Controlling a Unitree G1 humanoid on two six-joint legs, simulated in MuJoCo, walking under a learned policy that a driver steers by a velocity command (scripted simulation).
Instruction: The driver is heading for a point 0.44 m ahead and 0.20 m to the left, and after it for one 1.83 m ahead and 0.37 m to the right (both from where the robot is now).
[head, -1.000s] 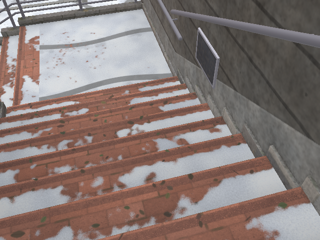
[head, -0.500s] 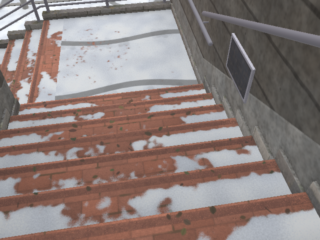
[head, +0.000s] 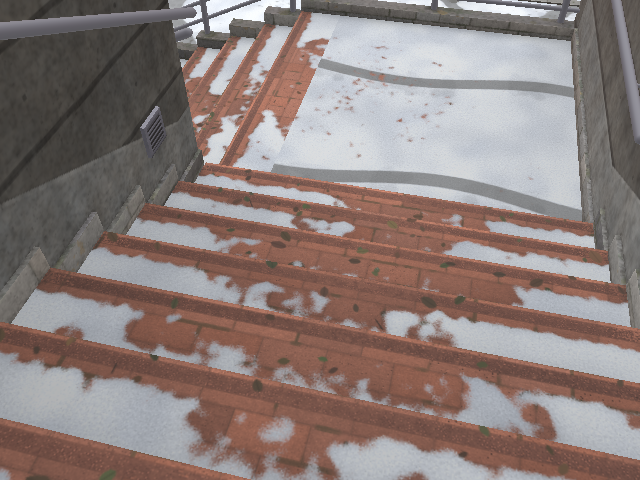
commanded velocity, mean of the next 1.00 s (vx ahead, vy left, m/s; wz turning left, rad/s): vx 0.50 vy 0.00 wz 0.12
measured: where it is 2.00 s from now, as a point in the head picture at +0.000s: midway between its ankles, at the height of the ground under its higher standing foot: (325, 360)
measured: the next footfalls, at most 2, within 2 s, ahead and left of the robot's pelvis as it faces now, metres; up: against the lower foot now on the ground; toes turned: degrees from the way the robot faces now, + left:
left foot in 0.40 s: +0.39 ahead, +0.24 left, -0.15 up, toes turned +22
right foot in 0.96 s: +0.74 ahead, -0.01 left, -0.30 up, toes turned -2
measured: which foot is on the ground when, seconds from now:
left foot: up 0.00-0.38, down 0.40-1.00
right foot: down 0.00-0.42, up 0.44-0.94, down 0.96-1.00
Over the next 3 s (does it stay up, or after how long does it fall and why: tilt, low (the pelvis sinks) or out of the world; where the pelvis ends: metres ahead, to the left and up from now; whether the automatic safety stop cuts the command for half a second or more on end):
stays up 1.49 -0.29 -0.65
